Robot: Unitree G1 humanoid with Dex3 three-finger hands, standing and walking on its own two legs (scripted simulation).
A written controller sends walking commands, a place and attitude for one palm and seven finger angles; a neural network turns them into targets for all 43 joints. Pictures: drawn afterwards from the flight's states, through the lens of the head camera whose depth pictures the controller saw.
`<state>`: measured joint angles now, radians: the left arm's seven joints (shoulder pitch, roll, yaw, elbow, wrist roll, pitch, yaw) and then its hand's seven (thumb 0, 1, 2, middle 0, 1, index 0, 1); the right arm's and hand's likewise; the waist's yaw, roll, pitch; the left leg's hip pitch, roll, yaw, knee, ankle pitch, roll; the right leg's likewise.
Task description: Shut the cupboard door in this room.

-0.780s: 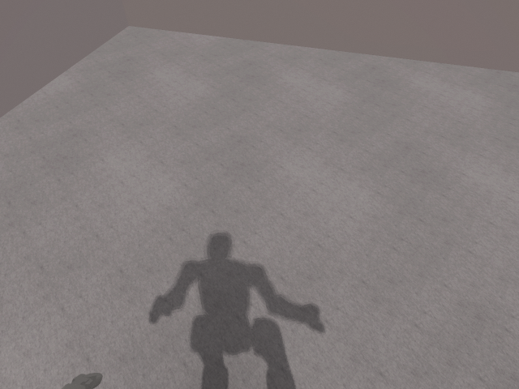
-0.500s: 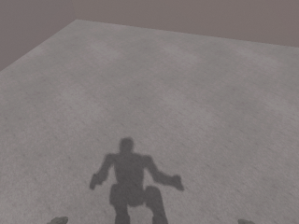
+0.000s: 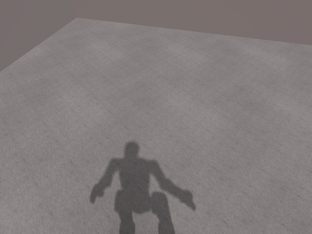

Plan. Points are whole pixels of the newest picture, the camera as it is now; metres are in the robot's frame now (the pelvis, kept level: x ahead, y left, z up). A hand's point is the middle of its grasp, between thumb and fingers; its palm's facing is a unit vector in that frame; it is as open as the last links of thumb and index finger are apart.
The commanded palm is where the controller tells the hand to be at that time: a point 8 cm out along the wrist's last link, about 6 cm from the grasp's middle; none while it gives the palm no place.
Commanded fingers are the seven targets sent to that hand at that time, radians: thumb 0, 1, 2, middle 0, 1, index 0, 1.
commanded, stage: stand and wait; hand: left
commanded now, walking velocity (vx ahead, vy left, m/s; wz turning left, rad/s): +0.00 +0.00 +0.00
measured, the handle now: out of the picture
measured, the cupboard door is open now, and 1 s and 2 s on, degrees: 85 85 85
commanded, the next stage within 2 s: turn or walk to find it in 0.12 s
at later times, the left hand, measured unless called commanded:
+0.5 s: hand out of the picture +0.04 +0.23 -0.18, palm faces +0.06 -0.96 -0.26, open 7.4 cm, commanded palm none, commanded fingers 0.00 0.90 0.90 -0.20 -0.30 -0.20 -0.30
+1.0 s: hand out of the picture -0.05 +0.18 -0.16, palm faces +0.32 -0.90 -0.28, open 7.4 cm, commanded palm none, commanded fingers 0.00 0.90 0.90 -0.20 -0.30 -0.20 -0.30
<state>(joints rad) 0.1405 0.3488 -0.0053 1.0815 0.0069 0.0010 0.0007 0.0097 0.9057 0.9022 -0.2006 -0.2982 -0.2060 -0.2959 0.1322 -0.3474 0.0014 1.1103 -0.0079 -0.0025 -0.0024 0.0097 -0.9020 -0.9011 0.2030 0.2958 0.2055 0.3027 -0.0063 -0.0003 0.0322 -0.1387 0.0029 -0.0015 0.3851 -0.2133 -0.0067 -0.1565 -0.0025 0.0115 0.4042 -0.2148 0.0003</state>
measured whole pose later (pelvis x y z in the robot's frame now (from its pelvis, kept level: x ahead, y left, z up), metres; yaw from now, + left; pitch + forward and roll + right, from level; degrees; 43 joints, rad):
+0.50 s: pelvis -0.01 +0.01 -0.02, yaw +5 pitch +0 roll +0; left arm 0.18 0.26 0.01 0.97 0.01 0.05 0.03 0.01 0.91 0.90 -0.20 -0.30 -0.21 -0.30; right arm 0.20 -0.24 -0.01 1.01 -0.02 0.04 0.01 0.01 -0.90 -0.90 0.20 0.30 0.20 0.30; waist -0.02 -0.03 0.04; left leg -0.31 -0.05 -0.06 0.60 -0.29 0.02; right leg -0.29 -0.06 -0.05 0.63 -0.33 0.02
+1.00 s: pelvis -0.04 -0.03 -0.01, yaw +19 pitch -1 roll +2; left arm 0.25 0.20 0.03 0.92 0.02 0.02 0.03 0.01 0.91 0.90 -0.20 -0.30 -0.21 -0.30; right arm 0.23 -0.27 -0.09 0.97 -0.02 0.08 0.01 0.01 -0.91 -0.90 0.20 0.30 0.20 0.30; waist -0.02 0.01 0.04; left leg -0.48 -0.01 -0.01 1.07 -0.38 -0.06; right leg -0.19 -0.06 -0.10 0.51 -0.31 -0.02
